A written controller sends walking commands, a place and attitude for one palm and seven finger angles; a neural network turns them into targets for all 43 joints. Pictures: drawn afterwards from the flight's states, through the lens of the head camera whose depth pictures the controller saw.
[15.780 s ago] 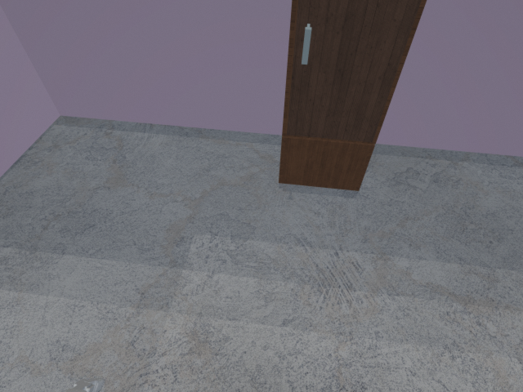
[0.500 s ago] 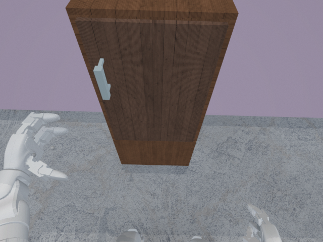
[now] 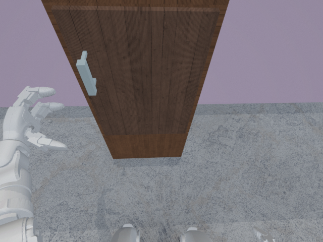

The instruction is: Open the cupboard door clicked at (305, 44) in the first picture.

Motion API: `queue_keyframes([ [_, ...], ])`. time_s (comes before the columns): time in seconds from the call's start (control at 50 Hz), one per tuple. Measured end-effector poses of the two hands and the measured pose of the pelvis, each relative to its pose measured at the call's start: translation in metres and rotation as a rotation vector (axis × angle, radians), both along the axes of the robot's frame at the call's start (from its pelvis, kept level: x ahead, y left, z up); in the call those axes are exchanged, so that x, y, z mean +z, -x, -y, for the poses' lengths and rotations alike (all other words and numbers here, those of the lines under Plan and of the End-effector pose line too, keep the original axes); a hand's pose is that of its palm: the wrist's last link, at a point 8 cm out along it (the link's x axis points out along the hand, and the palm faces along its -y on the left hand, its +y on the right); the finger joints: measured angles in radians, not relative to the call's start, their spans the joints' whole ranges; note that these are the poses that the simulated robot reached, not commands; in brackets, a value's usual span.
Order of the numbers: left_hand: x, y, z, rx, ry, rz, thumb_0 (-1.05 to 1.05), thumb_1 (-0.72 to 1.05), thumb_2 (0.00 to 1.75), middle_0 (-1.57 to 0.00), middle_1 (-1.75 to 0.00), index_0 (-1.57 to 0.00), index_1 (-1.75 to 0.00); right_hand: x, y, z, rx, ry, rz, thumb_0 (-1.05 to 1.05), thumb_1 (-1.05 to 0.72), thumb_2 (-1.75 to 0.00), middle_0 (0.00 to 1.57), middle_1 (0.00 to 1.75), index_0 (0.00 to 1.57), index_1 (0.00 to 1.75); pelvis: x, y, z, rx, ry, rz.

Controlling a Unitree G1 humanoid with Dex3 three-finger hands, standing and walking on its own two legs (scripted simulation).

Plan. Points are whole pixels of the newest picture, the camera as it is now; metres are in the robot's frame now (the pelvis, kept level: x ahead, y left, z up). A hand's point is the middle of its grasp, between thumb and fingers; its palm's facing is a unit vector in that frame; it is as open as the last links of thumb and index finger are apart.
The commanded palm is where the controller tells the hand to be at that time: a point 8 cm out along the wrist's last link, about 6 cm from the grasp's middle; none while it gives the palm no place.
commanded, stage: move the hooked fingers beside the handle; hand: left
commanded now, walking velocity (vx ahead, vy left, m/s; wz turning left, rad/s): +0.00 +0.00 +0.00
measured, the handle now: (88, 73) +0.55 +0.23 +0.05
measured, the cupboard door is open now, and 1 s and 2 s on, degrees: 0 0 0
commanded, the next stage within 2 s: slide the fingers in behind the handle in 1.76 s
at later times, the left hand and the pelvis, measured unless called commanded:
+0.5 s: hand (58, 101) +0.43 +0.27 +0.07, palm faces +0.06 -1.00 +0.00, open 14.0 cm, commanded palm +0.42 +0.32 +0.06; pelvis +0.00 +0.00 -0.01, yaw -1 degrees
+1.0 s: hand (62, 81) +0.50 +0.28 +0.07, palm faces +0.06 -1.00 -0.01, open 14.0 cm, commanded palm +0.48 +0.33 +0.06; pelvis +0.00 +0.01 -0.02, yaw -2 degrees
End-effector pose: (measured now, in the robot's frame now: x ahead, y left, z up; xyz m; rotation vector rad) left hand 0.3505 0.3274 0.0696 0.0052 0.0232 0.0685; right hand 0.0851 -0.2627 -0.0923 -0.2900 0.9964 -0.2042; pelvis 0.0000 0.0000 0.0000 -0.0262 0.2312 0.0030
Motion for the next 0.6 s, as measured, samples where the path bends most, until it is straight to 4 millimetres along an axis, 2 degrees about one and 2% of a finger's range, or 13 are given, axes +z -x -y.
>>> queue_keyframes([
  [0.38,0.0,-0.042,0.0,0.001,0.004,0.01,-0.02,-0.5,0.3,-0.3,-1.2,-0.3,-1.2,-0.008,0.019,-0.001,-0.031,0.009,-0.087,0.01,-0.9,-0.9,0.21,0.3,0.21,0.3,-0.007,0.003,-0.003,-0.004,0.009,-0.042],
  [0.6,-0.001,-0.073,-0.001,-0.006,0.001,-0.003,-0.02,-0.5,0.3,-0.3,-1.2,-0.3,-1.2,-0.014,0.048,0.002,-0.073,0.025,-0.183,0.01,-0.9,-0.9,0.21,0.3,0.21,0.3,-0.014,0.006,-0.004,-0.009,0.017,-0.08],
])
